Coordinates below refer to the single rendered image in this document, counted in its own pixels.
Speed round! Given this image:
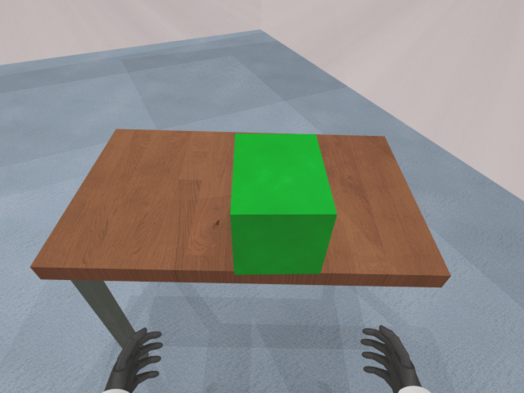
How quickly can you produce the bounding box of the right robot hand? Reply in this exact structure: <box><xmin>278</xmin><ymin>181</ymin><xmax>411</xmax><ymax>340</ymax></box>
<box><xmin>360</xmin><ymin>325</ymin><xmax>422</xmax><ymax>393</ymax></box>

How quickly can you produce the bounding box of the table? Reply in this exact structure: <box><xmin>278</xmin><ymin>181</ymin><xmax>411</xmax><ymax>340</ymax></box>
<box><xmin>30</xmin><ymin>129</ymin><xmax>451</xmax><ymax>360</ymax></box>

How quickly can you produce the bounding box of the carton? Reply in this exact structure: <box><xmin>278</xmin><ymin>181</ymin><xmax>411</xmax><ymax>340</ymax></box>
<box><xmin>230</xmin><ymin>133</ymin><xmax>337</xmax><ymax>275</ymax></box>

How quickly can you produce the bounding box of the left robot hand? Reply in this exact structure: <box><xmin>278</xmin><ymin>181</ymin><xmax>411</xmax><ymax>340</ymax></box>
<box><xmin>104</xmin><ymin>328</ymin><xmax>163</xmax><ymax>393</ymax></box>

